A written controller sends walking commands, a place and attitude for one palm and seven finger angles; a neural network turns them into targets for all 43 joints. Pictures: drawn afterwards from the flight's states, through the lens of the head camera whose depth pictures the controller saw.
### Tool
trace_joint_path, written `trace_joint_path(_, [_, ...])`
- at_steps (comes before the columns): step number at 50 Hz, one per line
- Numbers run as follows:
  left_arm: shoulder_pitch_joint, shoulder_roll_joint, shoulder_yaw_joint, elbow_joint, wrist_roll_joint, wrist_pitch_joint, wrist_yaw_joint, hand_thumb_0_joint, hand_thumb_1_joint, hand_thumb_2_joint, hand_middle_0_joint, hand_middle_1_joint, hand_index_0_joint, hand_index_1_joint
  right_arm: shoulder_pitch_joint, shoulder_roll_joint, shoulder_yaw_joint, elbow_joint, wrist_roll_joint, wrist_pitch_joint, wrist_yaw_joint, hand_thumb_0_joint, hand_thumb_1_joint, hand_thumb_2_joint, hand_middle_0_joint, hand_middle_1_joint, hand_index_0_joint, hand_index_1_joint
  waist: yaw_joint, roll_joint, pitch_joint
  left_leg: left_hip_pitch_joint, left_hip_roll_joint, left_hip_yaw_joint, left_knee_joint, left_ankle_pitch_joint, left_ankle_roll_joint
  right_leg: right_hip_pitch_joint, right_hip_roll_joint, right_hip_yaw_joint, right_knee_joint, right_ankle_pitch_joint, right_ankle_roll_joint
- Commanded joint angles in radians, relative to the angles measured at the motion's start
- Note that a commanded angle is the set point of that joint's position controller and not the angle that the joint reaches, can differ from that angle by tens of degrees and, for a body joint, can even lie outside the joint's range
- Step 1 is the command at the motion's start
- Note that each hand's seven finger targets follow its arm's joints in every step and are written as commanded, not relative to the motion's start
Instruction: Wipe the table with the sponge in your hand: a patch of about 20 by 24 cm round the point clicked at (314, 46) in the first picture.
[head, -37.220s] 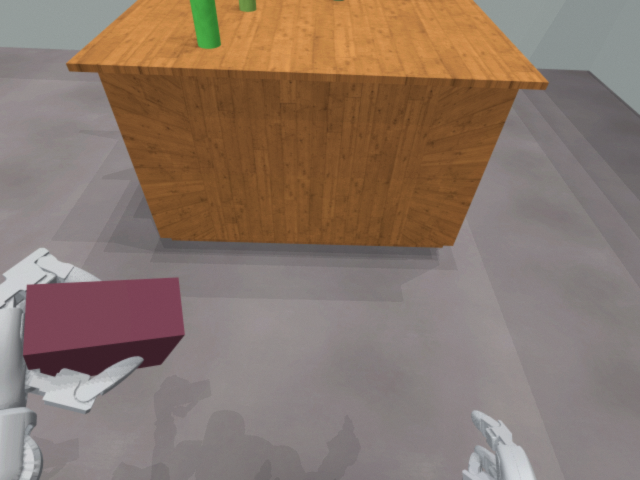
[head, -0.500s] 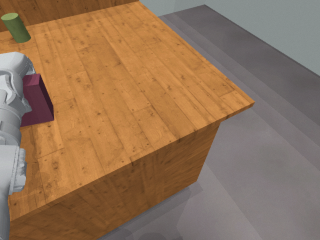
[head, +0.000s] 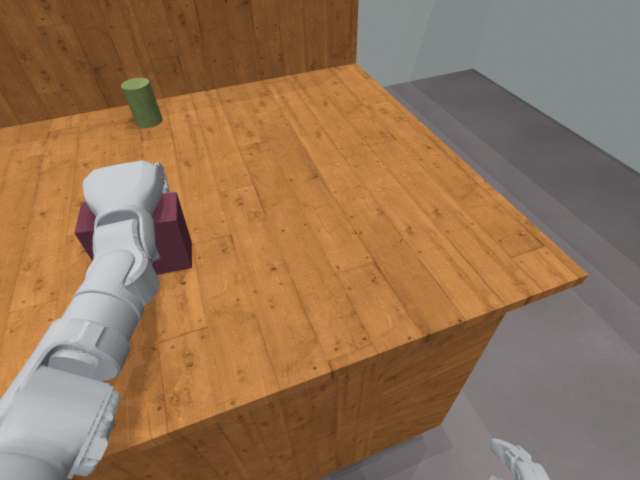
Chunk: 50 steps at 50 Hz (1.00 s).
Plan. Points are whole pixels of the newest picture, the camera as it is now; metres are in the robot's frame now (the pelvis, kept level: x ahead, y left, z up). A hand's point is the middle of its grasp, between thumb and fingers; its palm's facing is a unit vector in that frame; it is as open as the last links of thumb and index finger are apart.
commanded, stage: wipe back along the third lane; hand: left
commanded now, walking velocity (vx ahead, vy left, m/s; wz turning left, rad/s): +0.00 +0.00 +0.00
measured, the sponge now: (144, 247) +0.40 +0.30 +0.07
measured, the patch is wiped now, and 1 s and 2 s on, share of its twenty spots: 1.00 1.00 1.00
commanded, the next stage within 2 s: none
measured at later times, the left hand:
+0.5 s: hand (144, 234) +0.37 +0.27 +0.13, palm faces +0.11 -0.02 -0.99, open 9.7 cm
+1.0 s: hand (156, 261) +0.32 +0.23 +0.13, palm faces +0.18 -0.08 -0.98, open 9.7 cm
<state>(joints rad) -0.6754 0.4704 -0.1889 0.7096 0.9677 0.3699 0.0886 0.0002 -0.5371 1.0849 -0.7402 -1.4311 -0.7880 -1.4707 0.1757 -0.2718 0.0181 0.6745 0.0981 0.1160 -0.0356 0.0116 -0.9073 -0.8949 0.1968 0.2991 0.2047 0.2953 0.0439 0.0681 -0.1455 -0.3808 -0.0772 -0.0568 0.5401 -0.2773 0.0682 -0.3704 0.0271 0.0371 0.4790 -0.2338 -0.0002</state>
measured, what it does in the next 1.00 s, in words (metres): stands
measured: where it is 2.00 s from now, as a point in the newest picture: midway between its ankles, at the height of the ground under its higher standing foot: outside the picture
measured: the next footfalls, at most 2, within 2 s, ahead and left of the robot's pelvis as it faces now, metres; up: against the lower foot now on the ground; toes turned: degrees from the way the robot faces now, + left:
none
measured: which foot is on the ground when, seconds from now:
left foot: down 0.00-1.00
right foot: down 0.00-1.00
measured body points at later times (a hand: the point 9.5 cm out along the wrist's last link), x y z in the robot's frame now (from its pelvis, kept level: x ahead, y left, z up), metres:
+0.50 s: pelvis +0.03 +0.00 +0.00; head +0.03 -0.04 +0.45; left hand +0.36 +0.26 +0.18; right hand +0.24 -0.21 -0.10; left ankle -0.01 +0.07 -0.73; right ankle +0.00 -0.13 -0.73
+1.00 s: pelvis +0.02 -0.02 +0.00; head +0.00 -0.06 +0.45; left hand +0.31 +0.23 +0.18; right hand +0.25 -0.23 -0.08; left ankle -0.01 +0.07 -0.73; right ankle +0.00 -0.13 -0.73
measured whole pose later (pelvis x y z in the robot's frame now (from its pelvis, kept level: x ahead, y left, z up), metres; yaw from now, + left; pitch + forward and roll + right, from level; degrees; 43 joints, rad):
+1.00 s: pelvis +0.02 -0.02 +0.00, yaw -1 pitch +2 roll -1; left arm -0.14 0.42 -0.16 -0.05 0.96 0.59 0.02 0.02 -0.43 1.02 -0.62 -1.50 -0.71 -1.48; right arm 0.06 -0.28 0.06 0.60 0.09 0.13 0.02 0.01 -0.91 -0.90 0.19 0.30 0.20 0.30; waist 0.08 0.10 -0.11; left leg -0.23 -0.05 -0.05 0.53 -0.33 0.04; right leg -0.25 0.05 0.04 0.51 -0.29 -0.03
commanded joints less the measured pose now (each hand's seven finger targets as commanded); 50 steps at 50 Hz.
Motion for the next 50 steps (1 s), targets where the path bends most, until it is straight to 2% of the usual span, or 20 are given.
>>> trace_joint_path(1, [-0.084,-0.021,-0.035,-0.090,-0.045,0.060,-0.078,0.000,0.100,1.300,-1.200,-1.600,-1.200,-1.600,-0.093,-0.132,-0.035,-0.134,-0.006,-0.023,0.001,0.000,-0.900,-0.900,0.200,0.300,0.200,0.300,-0.040,-0.125,-0.118,0.160,0.087,-0.029,-0.081,0.281,-0.043,0.051,0.024,-0.084,-0.038,0.165,-0.069])
trace_joint_path(9, [0.081,-0.107,-0.093,-0.320,-0.069,0.104,-0.132,0.000,0.100,1.300,-1.200,-1.600,-1.200,-1.600,-0.178,-0.113,-0.012,-0.193,-0.004,-0.023,0.026,0.000,-0.900,-0.900,0.200,0.300,0.200,0.300,-0.020,-0.060,-0.130,0.214,0.095,-0.036,-0.060,0.468,-0.054,0.111,0.020,-0.090,-0.014,0.271,-0.076])
trace_joint_path(10, [0.096,-0.086,-0.085,-0.311,-0.061,0.111,-0.134,0.000,0.100,1.300,-1.200,-1.600,-1.200,-1.600,-0.172,-0.115,-0.008,-0.187,-0.004,-0.023,0.029,0.000,-0.900,-0.900,0.200,0.300,0.200,0.300,-0.022,-0.060,-0.104,0.214,0.099,-0.041,-0.055,0.477,-0.057,0.103,0.022,-0.093,-0.009,0.265,-0.076])
trace_joint_path(11, [0.084,-0.127,-0.124,-0.330,-0.059,0.119,-0.140,0.000,0.100,1.300,-1.200,-1.600,-1.200,-1.600,-0.176,-0.113,-0.008,-0.188,-0.004,-0.022,0.033,0.000,-0.900,-0.900,0.200,0.300,0.200,0.300,-0.031,-0.062,-0.096,0.217,0.098,-0.041,-0.052,0.483,-0.059,0.091,0.024,-0.095,-0.009,0.266,-0.075])
trace_joint_path(14, [0.170,-0.078,-0.065,-0.406,-0.070,0.130,-0.143,0.000,0.100,1.300,-1.200,-1.600,-1.200,-1.600,-0.199,-0.117,-0.006,-0.201,-0.006,-0.028,0.041,0.000,-0.900,-0.900,0.200,0.300,0.200,0.300,-0.009,-0.076,-0.118,0.211,0.099,-0.042,-0.048,0.517,-0.058,0.140,0.022,-0.086,-0.001,0.315,-0.078])
trace_joint_path(17, [0.236,-0.096,-0.076,-0.452,-0.083,0.147,-0.153,0.000,0.100,1.300,-1.200,-1.600,-1.200,-1.600,-0.208,-0.112,-0.002,-0.207,-0.007,-0.031,0.046,0.000,-0.900,-0.900,0.200,0.300,0.200,0.300,-0.008,-0.127,-0.112,0.195,0.092,-0.030,-0.043,0.503,-0.051,0.168,0.020,-0.086,0.001,0.355,-0.071])
trace_joint_path(19, [0.257,-0.066,-0.047,-0.507,-0.086,0.155,-0.158,0.000,0.100,1.300,-1.200,-1.600,-1.200,-1.600,-0.229,-0.117,-0.001,-0.212,-0.006,-0.032,0.046,0.000,-0.900,-0.900,0.200,0.300,0.200,0.300,0.000,-0.119,-0.120,0.193,0.096,-0.030,-0.048,0.507,-0.049,0.186,0.017,-0.076,0.006,0.372,-0.072])
trace_joint_path(20, [0.246,-0.100,-0.086,-0.529,-0.081,0.162,-0.160,0.000,0.100,1.300,-1.200,-1.600,-1.200,-1.600,-0.228,-0.112,0.001,-0.213,-0.007,-0.033,0.049,0.000,-0.900,-0.900,0.200,0.300,0.200,0.300,-0.005,-0.099,-0.117,0.203,0.094,-0.028,-0.043,0.527,-0.050,0.178,0.016,-0.083,0.010,0.372,-0.070])
trace_joint_path(22, [0.295,-0.111,-0.088,-0.539,-0.081,0.170,-0.163,0.000,0.100,1.300,-1.200,-1.600,-1.200,-1.600,-0.228,-0.110,0.001,-0.211,-0.005,-0.039,0.055,0.000,-0.900,-0.900,0.200,0.300,0.200,0.300,-0.005,-0.122,-0.099,0.198,0.095,-0.028,-0.037,0.537,-0.051,0.173,0.020,-0.085,0.013,0.380,-0.067])
trace_joint_path(24, [0.337,-0.080,-0.056,-0.594,-0.082,0.168,-0.162,0.000,0.100,1.300,-1.200,-1.600,-1.200,-1.600,-0.242,-0.113,0.000,-0.220,-0.009,-0.044,0.059,0.000,-0.900,-0.900,0.200,0.300,0.200,0.300,0.010,-0.115,-0.129,0.199,0.094,-0.028,-0.038,0.536,-0.048,0.198,0.020,-0.076,0.018,0.393,-0.070])
trace_joint_path(26, [0.363,-0.106,-0.078,-0.612,-0.084,0.173,-0.162,0.000,0.100,1.300,-1.200,-1.600,-1.200,-1.600,-0.242,-0.106,0.001,-0.221,-0.008,-0.048,0.062,0.000,-0.900,-0.900,0.200,0.300,0.200,0.300,0.007,-0.131,-0.127,0.194,0.088,-0.017,-0.032,0.518,-0.042,0.207,0.017,-0.077,0.020,0.409,-0.065])
trace_joint_path(30, [0.384,-0.085,-0.061,-0.687,-0.084,0.192,-0.159,0.000,0.100,1.300,-1.200,-1.600,-1.200,-1.600,-0.263,-0.107,0.001,-0.230,-0.009,-0.050,0.064,0.000,-0.900,-0.900,0.200,0.300,0.200,0.300,0.017,-0.135,-0.132,0.177,0.084,-0.013,-0.041,0.465,-0.038,0.226,0.014,-0.071,0.023,0.396,-0.066])
trace_joint_path(33, [0.402,-0.072,-0.054,-0.663,-0.081,0.213,-0.160,0.000,0.100,1.300,-1.200,-1.600,-1.200,-1.600,-0.276,-0.105,0.007,-0.223,-0.005,-0.046,0.056,0.000,-0.900,-0.900,0.200,0.300,0.200,0.300,0.015,-0.147,-0.068,0.150,0.080,-0.003,-0.058,0.381,-0.038,0.212,0.015,-0.067,0.014,0.351,-0.064])
trace_joint_path(38, [0.420,-0.075,-0.057,-0.694,-0.076,0.227,-0.159,0.000,0.100,1.300,-1.200,-1.600,-1.200,-1.600,-0.290,-0.100,0.010,-0.229,-0.003,-0.047,0.052,0.000,-0.900,-0.900,0.200,0.300,0.200,0.300,0.021,-0.125,-0.061,0.150,0.073,0.002,-0.059,0.348,-0.032,0.217,0.015,-0.056,0.011,0.331,-0.067])
trace_joint_path(39, [0.435,-0.041,-0.019,-0.710,-0.080,0.227,-0.157,0.000,0.100,1.300,-1.200,-1.600,-1.200,-1.600,-0.301,-0.103,0.008,-0.232,-0.004,-0.047,0.051,0.000,-0.900,-0.900,0.200,0.300,0.200,0.300,0.029,-0.125,-0.069,0.148,0.074,-0.002,-0.062,0.333,-0.030,0.225,0.016,-0.044,0.011,0.325,-0.071])
trace_joint_path(42, [0.488,-0.072,-0.043,-0.726,-0.086,0.223,-0.159,0.000,0.100,1.300,-1.200,-1.600,-1.200,-1.600,-0.304,-0.097,0.011,-0.236,-0.003,-0.049,0.051,0.000,-0.900,-0.900,0.200,0.300,0.200,0.300,0.028,-0.138,-0.073,0.143,0.067,0.007,-0.057,0.327,-0.029,0.240,0.013,-0.040,0.012,0.343,-0.064])
trace_joint_path(44, [0.533,-0.026,0.007,-0.761,-0.091,0.219,-0.154,0.000,0.100,1.300,-1.200,-1.600,-1.200,-1.600,-0.317,-0.100,0.009,-0.239,-0.006,-0.051,0.053,0.000,-0.900,-0.900,0.200,0.300,0.200,0.300,0.041,-0.129,-0.083,0.141,0.065,0.005,-0.056,0.324,-0.029,0.255,0.015,-0.022,0.016,0.355,-0.069])
trace_joint_path(47, [0.548,-0.079,-0.039,-0.779,-0.094,0.226,-0.152,0.000,0.100,1.300,-1.200,-1.600,-1.200,-1.600,-0.317,-0.093,0.010,-0.240,-0.004,-0.046,0.052,0.000,-0.900,-0.900,0.200,0.300,0.200,0.300,0.030,-0.123,-0.039,0.136,0.069,0.011,-0.061,0.306,-0.031,0.226,0.014,-0.036,0.006,0.324,-0.064])
trace_joint_path(49, [0.571,-0.052,-0.007,-0.823,-0.097,0.225,-0.145,0.000,0.100,1.300,-1.200,-1.600,-1.200,-1.600,-0.331,-0.096,0.007,-0.247,-0.005,-0.043,0.052,0.000,-0.900,-0.900,0.200,0.300,0.200,0.300,0.039,-0.124,-0.035,0.139,0.069,0.007,-0.066,0.298,-0.028,0.228,0.018,-0.021,0.003,0.315,-0.068])
trace_joint_path(50, [0.556,-0.070,-0.030,-0.836,-0.094,0.231,-0.142,0.000,0.100,1.300,-1.200,-1.600,-1.200,-1.600,-0.325,-0.094,0.008,-0.250,-0.008,-0.043,0.051,0.000,-0.900,-0.900,0.200,0.300,0.200,0.300,0.038,-0.122,-0.043,0.138,0.066,0.014,-0.061,0.298,-0.025,0.232,0.013,-0.026,0.005,0.320,-0.065])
